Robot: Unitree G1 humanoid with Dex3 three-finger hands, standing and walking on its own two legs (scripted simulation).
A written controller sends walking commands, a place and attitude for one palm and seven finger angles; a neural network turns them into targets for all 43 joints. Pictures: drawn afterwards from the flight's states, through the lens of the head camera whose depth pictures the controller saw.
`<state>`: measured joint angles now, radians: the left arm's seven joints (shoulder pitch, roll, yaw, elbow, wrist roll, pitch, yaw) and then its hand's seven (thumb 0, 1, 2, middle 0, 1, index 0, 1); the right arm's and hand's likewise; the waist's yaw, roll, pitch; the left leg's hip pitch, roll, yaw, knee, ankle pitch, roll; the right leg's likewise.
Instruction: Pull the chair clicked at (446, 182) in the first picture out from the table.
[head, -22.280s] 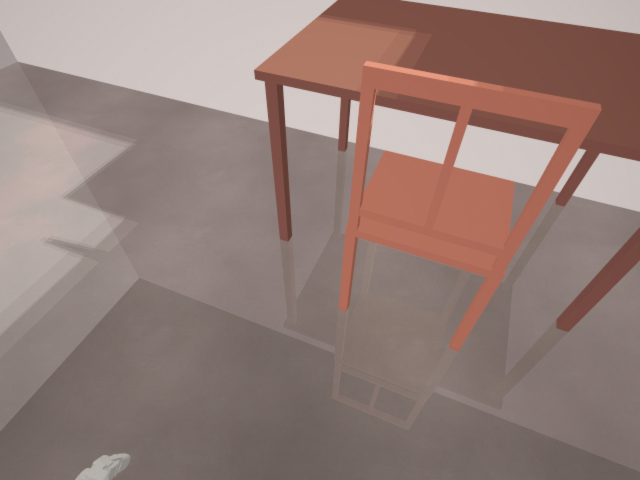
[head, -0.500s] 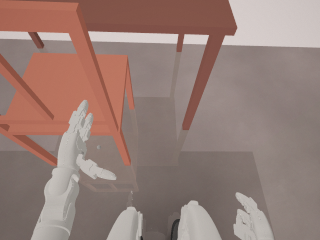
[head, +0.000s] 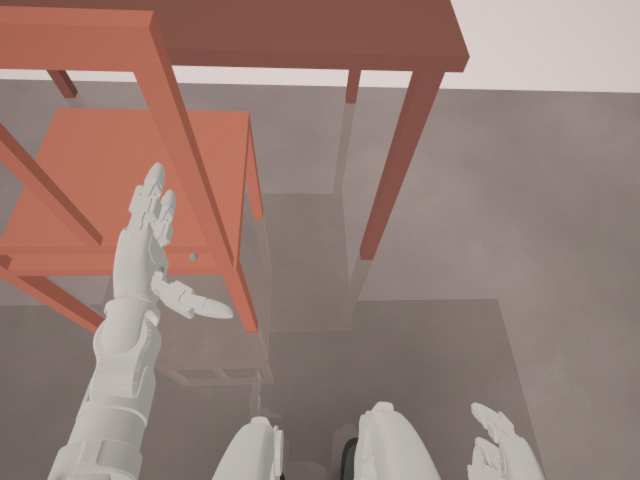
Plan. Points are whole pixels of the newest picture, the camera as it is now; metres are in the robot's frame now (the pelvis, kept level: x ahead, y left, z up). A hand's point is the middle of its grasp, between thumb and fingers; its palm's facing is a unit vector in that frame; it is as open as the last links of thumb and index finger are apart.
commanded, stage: push the fingers through the gap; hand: left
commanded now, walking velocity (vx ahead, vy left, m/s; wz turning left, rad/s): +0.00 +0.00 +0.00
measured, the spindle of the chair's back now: (33, 177) +0.47 +0.38 +0.04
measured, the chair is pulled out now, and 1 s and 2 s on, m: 0.00 0.00 0.00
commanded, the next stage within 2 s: hook a spindle and tug to test in 1.12 s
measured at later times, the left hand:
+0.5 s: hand (204, 221) +0.42 +0.16 +0.02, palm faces +0.03 -1.00 -0.04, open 17.0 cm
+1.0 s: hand (207, 208) +0.45 +0.16 +0.01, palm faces +0.05 -1.00 -0.04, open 17.0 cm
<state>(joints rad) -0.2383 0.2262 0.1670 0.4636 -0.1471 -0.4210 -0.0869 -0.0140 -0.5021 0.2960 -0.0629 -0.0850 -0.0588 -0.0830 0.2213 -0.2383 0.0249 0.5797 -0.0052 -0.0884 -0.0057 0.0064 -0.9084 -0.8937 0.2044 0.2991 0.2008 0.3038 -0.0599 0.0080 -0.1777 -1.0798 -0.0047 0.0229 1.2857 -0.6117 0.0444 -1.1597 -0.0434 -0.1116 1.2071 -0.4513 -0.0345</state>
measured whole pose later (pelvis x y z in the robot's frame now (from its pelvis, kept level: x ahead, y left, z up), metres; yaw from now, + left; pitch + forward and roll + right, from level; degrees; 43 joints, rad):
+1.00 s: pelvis +0.00 +0.00 +0.00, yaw -1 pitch +26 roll -2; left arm -0.54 0.30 0.30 0.81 -0.11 -0.47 -0.10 -0.01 -0.50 0.30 -0.06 -0.08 -0.06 -0.08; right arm 0.28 -0.24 0.02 0.61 -0.02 -0.02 0.01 0.00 -0.91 -0.89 0.20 0.30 0.20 0.30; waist -0.12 0.01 -0.16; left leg -1.13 0.01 0.04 1.27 -0.60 0.04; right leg -1.21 -0.02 -0.10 1.18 -0.43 -0.04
